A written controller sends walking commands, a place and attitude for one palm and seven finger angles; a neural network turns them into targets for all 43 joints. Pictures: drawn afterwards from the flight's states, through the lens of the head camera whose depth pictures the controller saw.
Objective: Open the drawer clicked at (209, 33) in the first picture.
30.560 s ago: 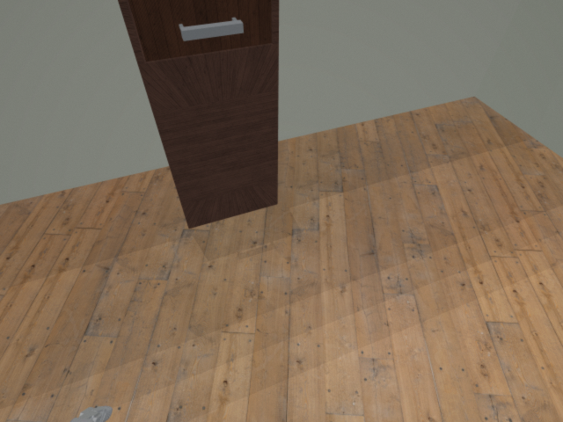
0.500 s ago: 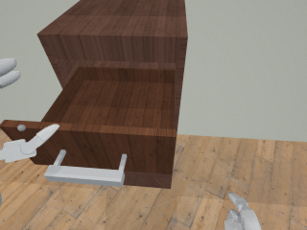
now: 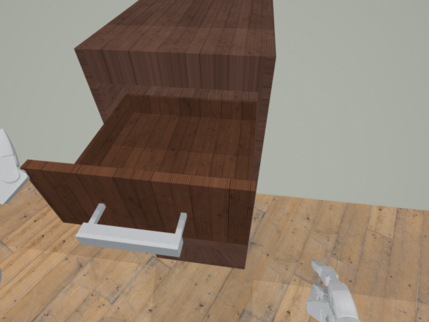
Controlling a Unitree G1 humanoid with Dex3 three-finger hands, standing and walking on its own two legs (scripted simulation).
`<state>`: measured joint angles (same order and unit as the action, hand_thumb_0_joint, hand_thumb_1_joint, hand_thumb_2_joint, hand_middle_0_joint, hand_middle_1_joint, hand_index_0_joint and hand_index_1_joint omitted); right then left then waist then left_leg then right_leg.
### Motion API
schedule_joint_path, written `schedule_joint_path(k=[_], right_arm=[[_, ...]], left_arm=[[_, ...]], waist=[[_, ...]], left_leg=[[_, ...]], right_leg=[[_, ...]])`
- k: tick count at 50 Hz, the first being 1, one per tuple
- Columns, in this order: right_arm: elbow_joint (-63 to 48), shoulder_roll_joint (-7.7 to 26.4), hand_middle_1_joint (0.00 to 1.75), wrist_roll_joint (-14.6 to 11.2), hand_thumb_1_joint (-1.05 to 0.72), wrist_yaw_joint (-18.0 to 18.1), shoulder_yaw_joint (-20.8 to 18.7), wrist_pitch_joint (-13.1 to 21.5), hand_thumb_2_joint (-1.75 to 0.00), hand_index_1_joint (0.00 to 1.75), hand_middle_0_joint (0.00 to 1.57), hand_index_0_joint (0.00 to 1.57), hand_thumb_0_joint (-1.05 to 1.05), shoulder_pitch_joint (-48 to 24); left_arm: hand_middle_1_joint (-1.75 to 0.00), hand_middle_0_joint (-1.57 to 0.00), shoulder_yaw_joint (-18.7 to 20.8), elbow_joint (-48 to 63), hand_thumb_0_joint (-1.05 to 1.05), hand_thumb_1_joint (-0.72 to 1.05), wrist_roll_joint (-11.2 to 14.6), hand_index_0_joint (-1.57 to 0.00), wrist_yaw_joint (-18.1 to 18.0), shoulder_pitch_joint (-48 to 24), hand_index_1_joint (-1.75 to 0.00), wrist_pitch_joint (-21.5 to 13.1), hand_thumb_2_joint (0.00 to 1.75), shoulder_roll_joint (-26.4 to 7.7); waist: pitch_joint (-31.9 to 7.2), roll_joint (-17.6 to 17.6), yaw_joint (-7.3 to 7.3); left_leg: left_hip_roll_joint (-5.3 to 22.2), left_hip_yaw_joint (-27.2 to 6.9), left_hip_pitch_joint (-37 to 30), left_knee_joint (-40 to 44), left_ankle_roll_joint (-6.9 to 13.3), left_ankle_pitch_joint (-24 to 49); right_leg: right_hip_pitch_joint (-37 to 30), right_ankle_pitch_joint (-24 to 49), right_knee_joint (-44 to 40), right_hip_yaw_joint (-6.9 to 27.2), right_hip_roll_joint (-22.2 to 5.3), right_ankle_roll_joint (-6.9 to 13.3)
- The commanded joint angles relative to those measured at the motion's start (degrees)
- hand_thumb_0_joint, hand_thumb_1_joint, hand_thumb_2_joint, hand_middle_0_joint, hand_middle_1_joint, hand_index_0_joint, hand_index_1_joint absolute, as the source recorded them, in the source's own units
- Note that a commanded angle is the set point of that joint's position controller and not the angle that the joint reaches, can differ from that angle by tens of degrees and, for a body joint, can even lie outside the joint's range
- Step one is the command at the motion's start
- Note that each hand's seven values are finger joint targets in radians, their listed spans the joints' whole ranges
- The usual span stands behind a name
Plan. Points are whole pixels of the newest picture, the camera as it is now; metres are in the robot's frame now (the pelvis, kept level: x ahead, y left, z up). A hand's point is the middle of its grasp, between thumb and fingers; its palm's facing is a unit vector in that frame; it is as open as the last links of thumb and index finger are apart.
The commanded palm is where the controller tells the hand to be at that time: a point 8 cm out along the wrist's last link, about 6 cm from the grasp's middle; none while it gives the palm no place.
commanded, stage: step back with the hand held close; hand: left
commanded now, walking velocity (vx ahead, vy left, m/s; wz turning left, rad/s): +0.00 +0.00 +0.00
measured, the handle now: (135, 226) +0.24 +0.18 +0.09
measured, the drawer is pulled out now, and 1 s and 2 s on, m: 0.28 0.28 0.28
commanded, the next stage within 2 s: stop stepping back and stand still in 1.28 s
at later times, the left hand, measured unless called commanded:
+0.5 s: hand (11, 206) +0.15 +0.23 +0.26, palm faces +0.45 -0.71 -0.54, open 7.4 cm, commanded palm +0.08 +0.29 +0.28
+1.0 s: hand out of the picture +0.07 +0.26 +0.28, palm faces +0.59 -0.69 -0.42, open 7.4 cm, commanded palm +0.00 +0.30 +0.28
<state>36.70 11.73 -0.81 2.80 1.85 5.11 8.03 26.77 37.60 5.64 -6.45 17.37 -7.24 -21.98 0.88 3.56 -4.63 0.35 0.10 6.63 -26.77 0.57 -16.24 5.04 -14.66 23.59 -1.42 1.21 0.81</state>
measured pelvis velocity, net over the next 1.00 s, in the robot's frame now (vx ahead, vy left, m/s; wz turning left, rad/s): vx -0.13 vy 0.02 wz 0.00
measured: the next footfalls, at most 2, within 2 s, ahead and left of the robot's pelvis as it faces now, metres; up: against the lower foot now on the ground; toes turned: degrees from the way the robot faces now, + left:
left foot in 1.24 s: -0.05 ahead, +0.12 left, +0.00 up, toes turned +1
right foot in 1.58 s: -0.26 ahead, -0.08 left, +0.00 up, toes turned +1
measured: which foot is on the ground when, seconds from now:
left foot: down 0.00-1.00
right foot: down 0.00-1.00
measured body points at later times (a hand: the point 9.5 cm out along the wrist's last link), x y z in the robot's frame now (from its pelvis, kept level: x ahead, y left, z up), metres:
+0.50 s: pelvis -0.05 +0.01 -0.01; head -0.03 +0.01 +0.44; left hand +0.12 +0.27 +0.29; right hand +0.11 -0.25 -0.09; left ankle -0.01 +0.11 -0.74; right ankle -0.02 -0.11 -0.74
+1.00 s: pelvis -0.13 +0.02 -0.02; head -0.11 +0.03 +0.43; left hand +0.03 +0.29 +0.29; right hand +0.03 -0.22 -0.10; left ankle -0.01 +0.11 -0.74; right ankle -0.08 -0.11 -0.74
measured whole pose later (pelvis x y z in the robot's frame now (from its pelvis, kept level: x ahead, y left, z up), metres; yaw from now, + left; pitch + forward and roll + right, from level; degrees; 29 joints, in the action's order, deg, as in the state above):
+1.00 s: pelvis -0.13 +0.02 -0.02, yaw +0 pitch +0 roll -2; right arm 34.6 11.6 0.1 3.7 -0.3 6.7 13.1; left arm 36.8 41.1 2.3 -10.0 19.4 -17.0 -30.2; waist 1.1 0.4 0.8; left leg -0.2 0.7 27.7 -36.3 2.6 -8.7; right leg 23.0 -15.8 38.8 0.8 1.7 0.5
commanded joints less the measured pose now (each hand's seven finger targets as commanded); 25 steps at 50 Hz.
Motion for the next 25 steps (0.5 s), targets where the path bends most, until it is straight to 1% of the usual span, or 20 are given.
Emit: schedule_joint_path(k=[1,2,3,4,5,6,7,10,11,12,13,15,16,17,19,21,22,23,24,25], right_arm=[[-9.23,5.89,0.30,-0.28,-0.90,0.53,-2.66,2.98,-0.90,0.30,0.20,0.20,0.00,-7.95],[-9.29,6.16,0.30,-0.39,-0.90,0.53,-2.73,3.05,-0.90,0.30,0.20,0.20,0.00,-8.42],[-9.20,6.04,0.30,-0.29,-0.90,0.49,-2.67,3.15,-0.90,0.30,0.20,0.20,0.00,-8.07],[-11.70,7.72,0.30,-0.83,-0.90,0.39,-2.73,2.40,-0.90,0.30,0.20,0.20,0.00,-5.17],[-10.23,7.24,0.30,-0.60,-0.90,0.74,-2.88,1.60,-0.90,0.30,0.20,0.20,0.00,-5.36],[-10.64,7.26,0.30,-0.59,-0.90,0.75,-2.98,1.03,-0.90,0.30,0.20,0.20,0.00,-5.67],[-10.60,7.65,0.30,-0.44,-0.90,0.84,-3.29,0.88,-0.90,0.30,0.20,0.20,0.00,-5.73],[-11.16,7.97,0.30,-0.82,-0.90,0.80,-3.97,0.17,-0.90,0.30,0.20,0.20,0.00,-4.69],[-11.47,8.04,0.30,-0.86,-0.90,0.78,-4.20,-0.09,-0.90,0.30,0.20,0.20,0.00,-4.60],[-11.48,8.20,0.30,-0.91,-0.90,0.84,-4.51,-0.06,-0.90,0.30,0.20,0.20,0.00,-4.74],[-11.82,8.10,0.30,-1.06,-0.90,0.81,-4.59,-0.32,-0.90,0.30,0.20,0.20,0.00,-4.38],[-12.65,8.08,0.30,-1.19,-0.90,0.80,-4.97,-0.57,-0.90,0.30,0.20,0.20,0.00,-4.12],[-12.87,8.07,0.30,-1.19,-0.90,0.80,-5.12,-0.71,-0.90,0.30,0.20,0.20,0.00,-3.90],[-12.80,8.42,0.30,-1.16,-0.90,0.91,-5.44,-0.56,-0.90,0.30,0.20,0.20,0.00,-3.95],[-13.33,8.20,0.30,-1.17,-0.90,1.03,-5.45,-0.25,-0.90,0.30,0.20,0.20,0.00,-3.52],[-13.48,8.44,0.30,-1.08,-0.90,1.17,-5.62,0.22,-0.90,0.30,0.20,0.20,0.00,-3.06],[-13.20,8.86,0.30,-0.97,-0.90,1.34,-5.77,0.52,-0.90,0.30,0.20,0.20,0.00,-2.97],[-13.31,8.68,0.30,-0.91,-0.90,1.42,-5.58,0.92,-0.90,0.30,0.20,0.20,0.00,-2.68],[-13.11,8.73,0.30,-0.79,-0.90,1.49,-5.64,1.28,-0.90,0.30,0.20,0.20,0.00,-2.24],[-13.11,8.80,0.30,-0.69,-0.90,1.56,-5.59,1.52,-0.90,0.30,0.20,0.20,0.00,-1.86]], left_arm=[[-0.30,-0.20,5.85,9.00,0.00,0.90,0.27,-0.20,-0.54,-5.86,-0.30,-2.69,0.90,-10.92],[-0.30,-0.20,5.72,9.31,0.00,0.90,0.42,-0.20,-0.42,-5.83,-0.30,-2.66,0.90,-10.96],[-0.30,-0.20,5.63,10.05,0.00,0.90,0.25,-0.20,-0.50,-5.93,-0.30,-2.89,0.90,-11.02],[-0.30,-0.20,12.41,13.51,0.00,0.90,-0.04,-0.20,-0.65,-11.20,-0.30,-5.35,0.90,-19.09],[-0.30,-0.20,10.39,8.14,0.00,0.90,-0.27,-0.20,-0.34,-5.93,-0.30,-5.77,0.90,-15.87],[-0.30,-0.20,9.02,7.99,0.00,0.90,-0.55,-0.20,-0.13,-3.97,-0.30,-5.90,0.90,-14.61],[-0.30,-0.20,9.22,9.53,0.00,0.90,-0.69,-0.20,-0.07,-4.67,-0.30,-6.56,0.90,-14.99],[-0.30,-0.20,9.45,9.20,0.00,0.90,-0.91,-0.20,-0.56,0.02,-0.30,-6.82,0.90,-15.01],[-0.30,-0.20,10.40,9.59,0.00,0.90,-0.95,-0.20,-0.76,1.46,-0.30,-6.94,0.90,-15.77],[-0.30,-0.20,11.60,9.79,0.00,0.90,-0.83,-0.20,-1.03,2.78,-0.30,-7.16,0.90,-16.72],[-0.30,-0.20,11.39,10.43,0.00,0.90,-0.80,-0.20,-1.18,4.18,-0.30,-7.21,0.90,-16.38],[-0.30,-0.20,13.29,12.32,0.00,0.90,-0.79,-0.20,-1.58,6.17,-0.30,-7.59,0.90,-17.73],[-0.30,-0.20,14.04,12.70,0.00,0.90,-0.80,-0.20,-1.77,6.91,-0.30,-7.76,0.90,-18.18],[-0.30,-0.20,14.94,13.99,0.00,0.90,-0.76,-0.20,-2.05,7.29,-0.30,-8.11,0.90,-19.11],[-0.30,-0.20,15.23,14.31,0.00,0.90,-0.72,-0.20,-2.30,8.86,-0.30,-8.44,0.90,-18.68],[-0.30,-0.20,15.80,14.55,0.00,0.90,-0.93,-0.20,-2.58,8.52,-0.30,-8.74,0.90,-19.07],[-0.30,-0.20,16.20,14.81,0.00,0.90,-0.97,-0.20,-2.86,8.03,-0.30,-8.88,0.90,-19.67],[-0.30,-0.20,15.59,14.97,0.00,0.90,-1.08,-0.20,-2.98,7.44,-0.30,-9.05,0.90,-18.98],[-0.30,-0.20,15.83,14.01,0.00,0.90,-1.28,-0.20,-3.14,7.39,-0.30,-9.14,0.90,-18.73],[-0.30,-0.20,15.87,13.51,0.00,0.90,-1.42,-0.20,-3.29,6.65,-0.30,-9.25,0.90,-18.72]], waist=[[-5.49,-0.09,0.68],[-5.45,1.59,0.66],[-5.85,2.16,0.72],[-2.87,-1.12,3.96],[-4.36,-4.30,4.03],[-4.58,-5.08,4.27],[-5.61,-2.40,4.43],[-9.14,-1.74,4.58],[-9.78,-2.04,4.52],[-10.63,-0.97,4.46],[-11.13,-0.83,4.57],[-12.40,-1.65,4.45],[-12.53,-2.40,4.46],[-13.09,-0.51,4.40],[-12.49,0.03,4.34],[-11.61,0.67,4.26],[-11.42,2.28,4.19],[-10.68,2.57,4.35],[-10.42,2.89,4.29],[-9.71,2.07,4.35]], left_leg=[[2.02,-0.42,-1.30,4.01,-0.24,14.97],[1.96,-0.30,-1.08,4.01,-0.32,14.51],[1.87,-0.26,-1.21,3.93,-0.31,14.70],[3.12,-2.03,1.89,2.09,1.25,13.10],[2.88,-2.52,0.64,0.81,1.35,13.26],[2.82,-2.10,0.81,0.16,1.30,13.83],[2.82,-1.91,0.85,0.11,1.12,15.48],[3.79,-2.09,2.04,-0.28,0.84,19.36],[4.06,-2.29,2.67,-0.24,0.81,20.25],[4.20,-2.30,2.55,-0.14,0.79,21.02],[4.54,-2.51,3.50,-0.14,0.82,20.96],[4.98,-3.15,5.27,0.21,0.85,21.18],[5.08,-3.48,6.49,0.27,0.90,20.63],[5.18,-3.65,6.64,0.56,0.82,19.90],[5.91,-4.49,9.09,1.81,1.19,18.20],[6.51,-4.97,12.10,2.82,1.60,14.78],[6.56,-5.07,12.55,3.33,1.63,13.00],[7.07,-5.50,14.71,4.10,1.97,10.89],[7.40,-5.55,16.22,4.62,2.17,8.76],[7.56,-5.97,18.45,5.07,2.36,6.39]], right_leg=[[1.02,13.21,-2.62,-0.43,-1.24,0.92],[0.95,12.86,-2.99,-0.21,-1.23,1.06],[0.80,13.08,-2.81,-0.18,-1.41,1.01],[7.75,15.82,-5.54,5.59,-4.74,0.30],[8.04,17.36,-5.89,5.60,-5.65,0.29],[8.77,18.54,-6.08,6.05,-6.23,0.27],[8.66,20.14,-5.52,5.79,-6.44,0.40],[6.99,20.72,-3.44,5.25,-6.74,0.19],[6.75,20.52,-2.91,5.04,-6.60,0.12],[6.72,20.99,-2.30,4.93,-6.51,0.14],[6.41,20.37,-1.79,4.97,-6.49,0.10],[5.54,19.47,-0.37,4.70,-5.99,-0.05],[5.25,18.72,0.09,4.58,-5.84,-0.05],[5.19,17.87,0.49,4.52,-5.77,0.10],[5.27,15.57,2.06,4.18,-4.90,-0.21],[5.40,12.46,3.65,4.25,-4.34,-0.33],[5.57,11.18,3.92,4.42,-4.15,-0.14],[5.38,9.75,5.05,4.23,-3.96,-0.30],[5.00,8.39,6.07,4.17,-3.64,-0.34],[4.56,7.14,6.75,4.27,-3.50,-0.36]])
